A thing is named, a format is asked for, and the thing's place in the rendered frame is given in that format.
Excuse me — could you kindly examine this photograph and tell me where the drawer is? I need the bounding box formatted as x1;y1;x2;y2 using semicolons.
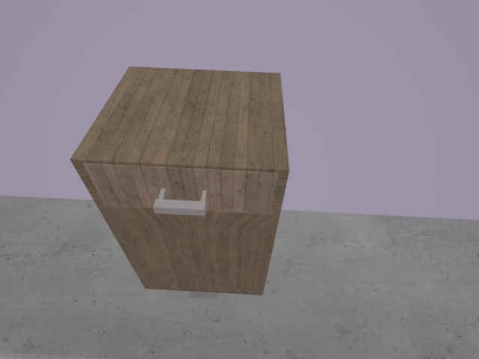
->
83;163;278;214

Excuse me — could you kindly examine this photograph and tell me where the handle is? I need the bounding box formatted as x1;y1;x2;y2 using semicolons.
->
153;188;207;216

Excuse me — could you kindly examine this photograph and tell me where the cabinet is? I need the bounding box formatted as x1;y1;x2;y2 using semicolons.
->
70;67;290;295

